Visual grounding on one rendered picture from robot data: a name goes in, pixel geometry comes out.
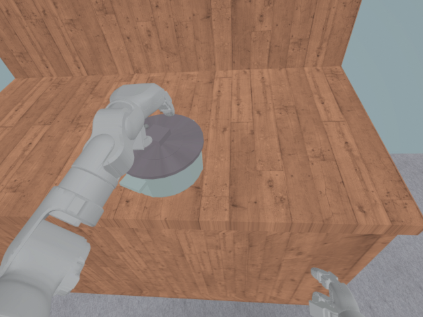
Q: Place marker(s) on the robot right hand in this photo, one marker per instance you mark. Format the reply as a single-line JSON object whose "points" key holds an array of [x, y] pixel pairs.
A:
{"points": [[340, 297]]}

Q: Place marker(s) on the robot left hand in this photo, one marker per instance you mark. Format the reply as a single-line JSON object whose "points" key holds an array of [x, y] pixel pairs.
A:
{"points": [[149, 97]]}

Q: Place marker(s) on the knob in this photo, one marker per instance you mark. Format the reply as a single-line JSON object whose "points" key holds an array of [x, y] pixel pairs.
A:
{"points": [[158, 134]]}

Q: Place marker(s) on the left robot upper arm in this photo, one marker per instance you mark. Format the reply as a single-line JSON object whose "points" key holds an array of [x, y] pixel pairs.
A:
{"points": [[49, 263]]}

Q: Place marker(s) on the lid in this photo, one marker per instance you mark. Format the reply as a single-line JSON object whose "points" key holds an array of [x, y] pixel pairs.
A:
{"points": [[178, 152]]}

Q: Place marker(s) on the pot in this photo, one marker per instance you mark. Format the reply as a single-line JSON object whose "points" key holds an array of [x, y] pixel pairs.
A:
{"points": [[164, 187]]}

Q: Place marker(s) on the table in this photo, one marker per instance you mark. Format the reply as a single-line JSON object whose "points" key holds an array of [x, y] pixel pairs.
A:
{"points": [[295, 175]]}

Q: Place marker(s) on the robot left forearm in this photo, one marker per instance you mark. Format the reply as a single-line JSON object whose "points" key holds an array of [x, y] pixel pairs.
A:
{"points": [[81, 195]]}

